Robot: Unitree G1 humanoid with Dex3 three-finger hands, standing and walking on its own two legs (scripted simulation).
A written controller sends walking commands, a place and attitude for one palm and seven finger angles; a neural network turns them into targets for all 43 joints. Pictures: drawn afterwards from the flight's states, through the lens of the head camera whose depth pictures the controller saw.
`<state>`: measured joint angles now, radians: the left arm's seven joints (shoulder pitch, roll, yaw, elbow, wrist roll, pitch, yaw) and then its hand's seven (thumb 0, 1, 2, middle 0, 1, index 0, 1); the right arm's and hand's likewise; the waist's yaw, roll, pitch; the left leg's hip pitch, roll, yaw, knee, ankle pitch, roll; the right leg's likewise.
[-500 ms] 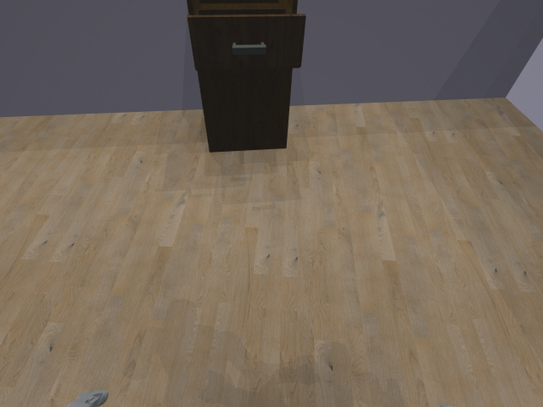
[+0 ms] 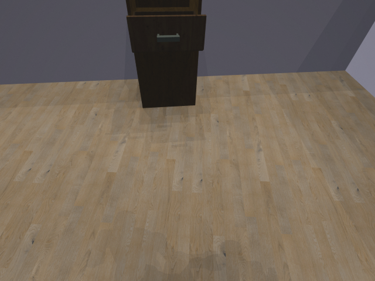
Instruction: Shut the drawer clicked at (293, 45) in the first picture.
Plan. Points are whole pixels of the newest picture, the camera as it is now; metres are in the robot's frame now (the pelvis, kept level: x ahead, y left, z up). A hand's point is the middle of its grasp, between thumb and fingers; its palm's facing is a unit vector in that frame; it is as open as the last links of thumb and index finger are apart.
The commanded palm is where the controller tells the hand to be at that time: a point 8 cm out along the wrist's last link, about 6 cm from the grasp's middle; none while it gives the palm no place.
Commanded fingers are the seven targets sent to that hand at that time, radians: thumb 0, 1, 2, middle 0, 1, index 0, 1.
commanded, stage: stand and wait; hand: left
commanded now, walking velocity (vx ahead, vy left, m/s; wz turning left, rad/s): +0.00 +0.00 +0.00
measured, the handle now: (168, 36) +1.24 +0.18 -0.04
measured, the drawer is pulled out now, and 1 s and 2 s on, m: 0.30 0.30 0.30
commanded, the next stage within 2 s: look at it before walking up in 0.50 s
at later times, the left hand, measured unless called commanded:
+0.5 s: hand out of the picture +0.06 +0.24 -0.15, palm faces -0.03 -0.94 -0.33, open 7.4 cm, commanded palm none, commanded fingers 0.00 0.90 0.90 -0.20 -0.30 -0.20 -0.30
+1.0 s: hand out of the picture +0.06 +0.24 -0.15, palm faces -0.03 -0.95 -0.32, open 7.4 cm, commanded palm none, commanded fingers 0.00 0.90 0.90 -0.20 -0.30 -0.20 -0.30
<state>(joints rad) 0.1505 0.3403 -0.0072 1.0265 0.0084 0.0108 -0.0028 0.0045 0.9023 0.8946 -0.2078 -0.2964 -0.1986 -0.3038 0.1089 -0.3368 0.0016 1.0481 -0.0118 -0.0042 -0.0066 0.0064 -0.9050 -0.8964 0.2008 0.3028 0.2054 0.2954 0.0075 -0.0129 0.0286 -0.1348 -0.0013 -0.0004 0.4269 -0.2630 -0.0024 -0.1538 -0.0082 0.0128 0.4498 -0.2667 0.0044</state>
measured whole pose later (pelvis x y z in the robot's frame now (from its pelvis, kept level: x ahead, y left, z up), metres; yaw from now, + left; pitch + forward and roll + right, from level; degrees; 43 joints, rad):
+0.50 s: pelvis -0.02 -0.01 +0.00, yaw -1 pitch -2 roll +0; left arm 0.13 0.34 -0.01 1.07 0.01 0.00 -0.01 0.00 0.90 0.89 -0.21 -0.30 -0.20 -0.30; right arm 0.13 -0.33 0.01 1.11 -0.01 -0.01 0.00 0.01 -0.91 -0.90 0.20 0.30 0.20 0.30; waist 0.00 -0.01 0.03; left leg -0.13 0.01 0.00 0.38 -0.21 -0.01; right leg -0.16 0.01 0.02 0.40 -0.21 -0.01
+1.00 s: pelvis -0.01 +0.00 +0.00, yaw -1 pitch -2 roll +0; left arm 0.14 0.34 -0.01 1.08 0.01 0.00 -0.01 0.00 0.90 0.89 -0.21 -0.30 -0.20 -0.30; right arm 0.12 -0.33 0.01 1.11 -0.01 -0.01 0.00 0.01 -0.91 -0.90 0.20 0.30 0.20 0.30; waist 0.01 -0.01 0.03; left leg -0.12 0.01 0.01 0.36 -0.21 -0.01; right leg -0.14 0.00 0.02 0.38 -0.21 0.00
